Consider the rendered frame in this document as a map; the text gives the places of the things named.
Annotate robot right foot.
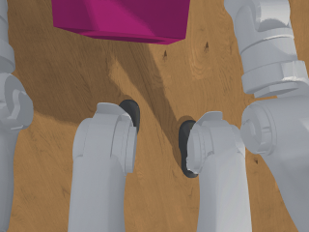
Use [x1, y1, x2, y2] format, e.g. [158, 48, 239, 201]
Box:
[179, 120, 198, 178]

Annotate left robot forearm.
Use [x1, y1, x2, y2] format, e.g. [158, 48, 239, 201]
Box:
[0, 0, 15, 73]

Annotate right robot forearm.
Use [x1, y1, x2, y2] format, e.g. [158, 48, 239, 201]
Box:
[223, 0, 309, 99]

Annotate right robot upper arm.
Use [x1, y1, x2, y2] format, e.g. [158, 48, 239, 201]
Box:
[239, 95, 309, 232]

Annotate left robot upper arm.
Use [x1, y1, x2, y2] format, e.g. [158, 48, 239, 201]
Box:
[0, 71, 34, 232]

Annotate carton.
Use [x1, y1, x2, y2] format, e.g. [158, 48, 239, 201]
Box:
[51, 0, 190, 45]

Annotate robot left shin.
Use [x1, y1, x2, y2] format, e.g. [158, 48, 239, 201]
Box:
[72, 102, 134, 160]

